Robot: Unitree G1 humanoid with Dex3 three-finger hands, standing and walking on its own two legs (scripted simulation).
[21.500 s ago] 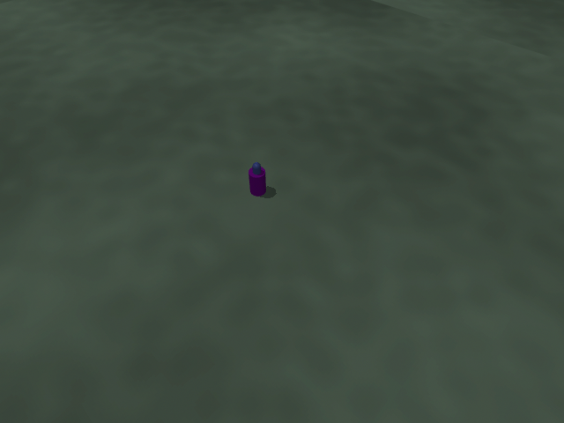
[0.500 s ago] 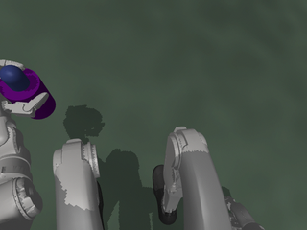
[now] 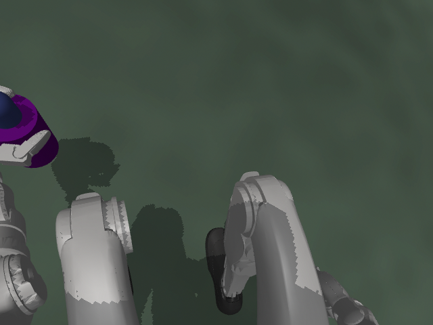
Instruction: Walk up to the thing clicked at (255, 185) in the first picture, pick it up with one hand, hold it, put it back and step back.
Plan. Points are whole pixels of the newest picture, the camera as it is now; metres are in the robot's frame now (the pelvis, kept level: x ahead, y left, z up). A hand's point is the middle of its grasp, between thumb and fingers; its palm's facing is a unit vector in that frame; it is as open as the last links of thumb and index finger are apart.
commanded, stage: lower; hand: left
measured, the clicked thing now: (16, 127) +0.44 +0.28 -0.11
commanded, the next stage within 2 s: loosen in 1.40 s
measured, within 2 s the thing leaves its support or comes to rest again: rests again in 1.88 s
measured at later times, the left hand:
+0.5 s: hand (25, 133) +0.45 +0.28 -0.15, palm faces +0.38 -0.93 -0.02, open 9.4 cm
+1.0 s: hand (29, 138) +0.45 +0.28 -0.18, palm faces +0.38 -0.92 -0.01, open 9.4 cm
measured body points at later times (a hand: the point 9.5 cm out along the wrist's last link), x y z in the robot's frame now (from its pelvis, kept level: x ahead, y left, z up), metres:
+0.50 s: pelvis -0.01 +0.01 -0.02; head +0.24 +0.13 +0.34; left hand +0.42 +0.33 -0.15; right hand +0.11 -0.27 -0.09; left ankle +0.08 +0.13 -0.28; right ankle +0.12 -0.12 -0.28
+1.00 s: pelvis -0.01 +0.01 -0.02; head +0.23 +0.16 +0.32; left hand +0.42 +0.33 -0.18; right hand +0.12 -0.26 -0.07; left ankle +0.08 +0.13 -0.28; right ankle +0.12 -0.12 -0.28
